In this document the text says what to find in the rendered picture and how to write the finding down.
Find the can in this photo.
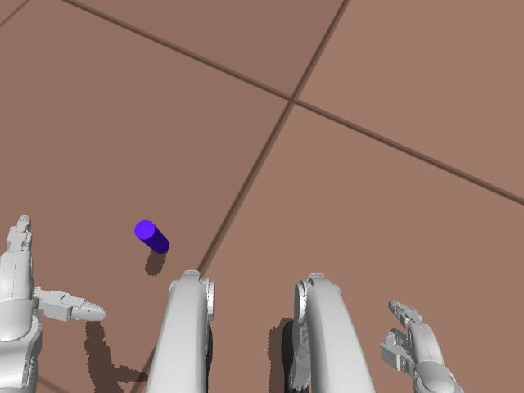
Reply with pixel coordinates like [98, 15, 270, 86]
[134, 220, 169, 254]

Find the right robot hand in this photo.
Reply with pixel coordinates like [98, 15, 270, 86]
[381, 300, 445, 377]

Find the right robot arm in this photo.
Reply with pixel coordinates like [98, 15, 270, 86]
[413, 361, 464, 393]

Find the right robot foot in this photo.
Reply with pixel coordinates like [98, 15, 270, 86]
[282, 320, 309, 393]

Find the left robot hand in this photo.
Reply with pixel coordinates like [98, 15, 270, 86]
[0, 215, 106, 322]

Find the left robot arm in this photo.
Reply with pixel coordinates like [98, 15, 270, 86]
[0, 299, 43, 393]

